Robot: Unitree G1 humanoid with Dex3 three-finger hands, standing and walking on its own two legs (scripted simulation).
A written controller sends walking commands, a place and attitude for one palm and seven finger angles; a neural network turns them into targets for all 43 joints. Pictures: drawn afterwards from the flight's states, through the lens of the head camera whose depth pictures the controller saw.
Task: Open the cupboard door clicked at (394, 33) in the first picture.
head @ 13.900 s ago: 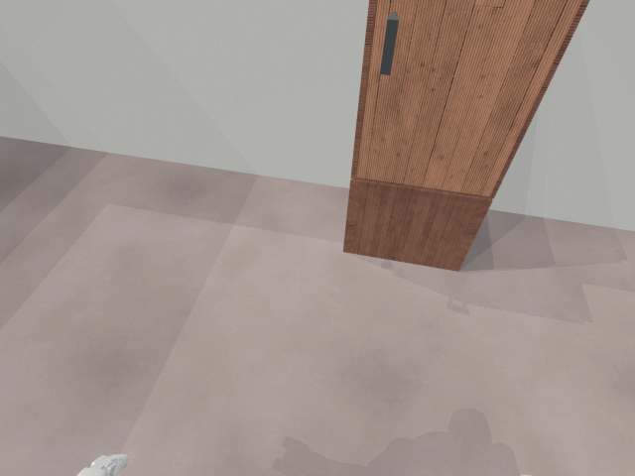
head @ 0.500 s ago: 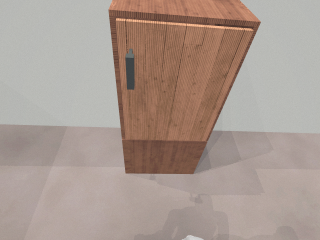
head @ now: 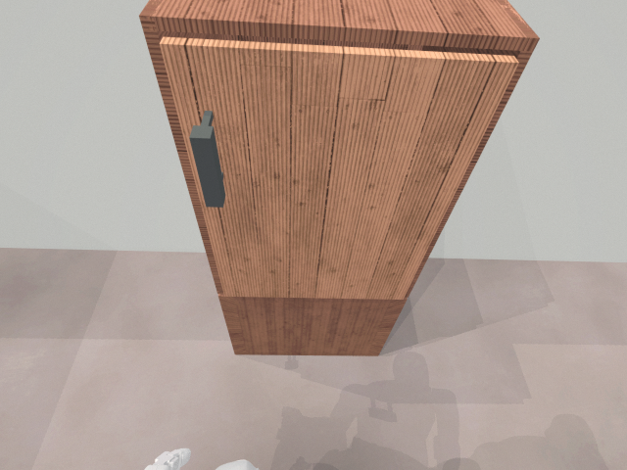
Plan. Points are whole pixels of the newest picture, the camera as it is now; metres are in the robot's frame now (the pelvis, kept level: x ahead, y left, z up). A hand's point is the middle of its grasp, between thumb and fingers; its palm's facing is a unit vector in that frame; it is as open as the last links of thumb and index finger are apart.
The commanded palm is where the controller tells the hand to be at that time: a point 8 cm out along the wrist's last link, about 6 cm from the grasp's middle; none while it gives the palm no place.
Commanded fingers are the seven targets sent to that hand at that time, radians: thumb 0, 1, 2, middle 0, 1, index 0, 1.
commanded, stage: come to a stop and stand still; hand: left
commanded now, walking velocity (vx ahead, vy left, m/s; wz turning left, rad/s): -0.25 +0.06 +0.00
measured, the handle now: (211, 159) +0.50 +0.16 +0.11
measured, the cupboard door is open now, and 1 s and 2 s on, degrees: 0 0 0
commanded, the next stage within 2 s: look again from close up in 1.42 s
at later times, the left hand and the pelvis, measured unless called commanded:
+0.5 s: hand out of the picture +0.02 +0.15 -0.16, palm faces +0.05 -0.97 -0.24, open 7.3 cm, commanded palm none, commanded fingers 0.00 0.90 0.90 -0.20 -0.30 -0.20 -0.30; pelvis +0.00 -0.03 +0.01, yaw -1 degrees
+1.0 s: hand out of the picture +0.01 +0.16 -0.16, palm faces -0.02 -0.98 -0.19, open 7.3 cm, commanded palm none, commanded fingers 0.00 0.90 0.90 -0.20 -0.30 -0.20 -0.30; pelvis -0.02 -0.02 +0.02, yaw -2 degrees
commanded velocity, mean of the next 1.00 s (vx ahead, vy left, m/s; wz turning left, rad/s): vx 0.01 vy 0.01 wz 0.00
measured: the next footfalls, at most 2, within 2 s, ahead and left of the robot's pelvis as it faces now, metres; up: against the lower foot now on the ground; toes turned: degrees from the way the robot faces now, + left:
left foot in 0.04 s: +0.08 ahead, +0.10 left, +0.00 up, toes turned +9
right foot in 0.30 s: +0.07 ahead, -0.14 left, +0.00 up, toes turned -8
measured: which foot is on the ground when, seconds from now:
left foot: up 0.00-0.02, down 0.04-0.32, up 0.34-0.64, down 0.66-1.00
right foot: down 0.00-0.06, up 0.08-0.28, down 0.30-0.70, up 0.72-1.00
